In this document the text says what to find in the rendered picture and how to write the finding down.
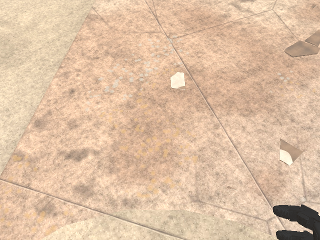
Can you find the right robot hand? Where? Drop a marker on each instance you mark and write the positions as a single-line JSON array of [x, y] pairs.
[[305, 216]]

